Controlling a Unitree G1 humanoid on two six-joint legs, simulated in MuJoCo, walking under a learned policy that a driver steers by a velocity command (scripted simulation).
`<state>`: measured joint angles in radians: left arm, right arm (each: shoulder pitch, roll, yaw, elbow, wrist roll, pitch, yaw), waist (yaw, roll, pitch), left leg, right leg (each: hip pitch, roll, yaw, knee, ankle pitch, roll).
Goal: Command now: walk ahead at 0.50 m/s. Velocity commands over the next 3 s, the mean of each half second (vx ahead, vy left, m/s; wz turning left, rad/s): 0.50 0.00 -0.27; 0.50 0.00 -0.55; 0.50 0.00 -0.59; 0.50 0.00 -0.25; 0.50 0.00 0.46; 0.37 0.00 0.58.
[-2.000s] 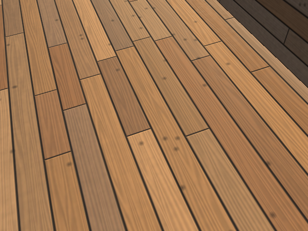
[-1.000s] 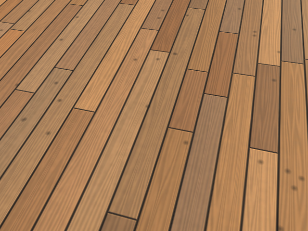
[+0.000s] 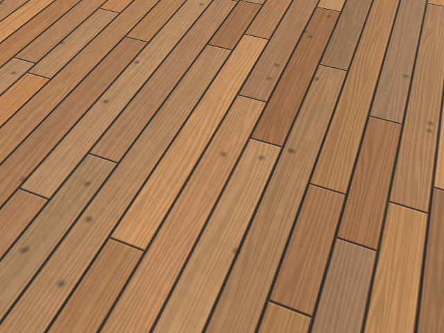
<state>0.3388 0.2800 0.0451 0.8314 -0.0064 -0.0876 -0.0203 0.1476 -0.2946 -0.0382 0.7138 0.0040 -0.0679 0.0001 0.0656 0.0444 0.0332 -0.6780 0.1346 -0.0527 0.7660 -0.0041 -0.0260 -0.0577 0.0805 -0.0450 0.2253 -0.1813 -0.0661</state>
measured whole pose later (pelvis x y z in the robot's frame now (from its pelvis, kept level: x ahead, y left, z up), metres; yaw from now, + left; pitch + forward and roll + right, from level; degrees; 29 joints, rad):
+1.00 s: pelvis +0.55 -0.07 +0.00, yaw -28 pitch +1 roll +1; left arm 0.33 0.28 0.07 0.72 -0.02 -0.05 0.00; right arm 0.07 -0.31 -0.05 0.71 -0.01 -0.10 0.00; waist 0.06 0.03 0.05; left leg -0.65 0.10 -0.09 0.81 -0.11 -0.06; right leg -0.16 0.11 0.10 0.34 -0.19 -0.10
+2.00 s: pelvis +0.94 -0.42 +0.00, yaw -51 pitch +0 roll -1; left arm 0.30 0.25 0.06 0.75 0.02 -0.09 -0.01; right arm 0.19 -0.31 -0.06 0.81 0.03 -0.05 0.01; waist 0.03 0.05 0.03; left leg -0.70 0.12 -0.08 0.97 -0.09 -0.03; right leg -0.08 0.07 -0.11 0.27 -0.20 -0.08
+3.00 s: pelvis +1.34 -0.79 +0.00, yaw -16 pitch +2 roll -1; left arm 0.20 0.27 0.06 0.77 0.01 -0.05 0.01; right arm 0.18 -0.32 -0.08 0.61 0.02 0.04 -0.01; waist 0.03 0.04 0.07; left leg -0.62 0.04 -0.03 0.97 -0.30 -0.07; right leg -0.22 -0.02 -0.12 0.38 -0.18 -0.03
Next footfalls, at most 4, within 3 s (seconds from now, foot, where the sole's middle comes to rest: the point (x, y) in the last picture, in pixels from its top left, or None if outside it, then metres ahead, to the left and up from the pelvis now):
0.18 left None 0.29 0.15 -0.78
0.72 right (292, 318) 0.54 -0.13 -0.78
1.20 left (274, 218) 0.89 -0.08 -0.78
1.72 right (386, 223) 0.89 -0.47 -0.78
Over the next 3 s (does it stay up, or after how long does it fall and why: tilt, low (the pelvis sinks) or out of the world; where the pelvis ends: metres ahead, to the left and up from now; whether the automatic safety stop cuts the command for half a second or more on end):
stays up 1.34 -0.79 0.00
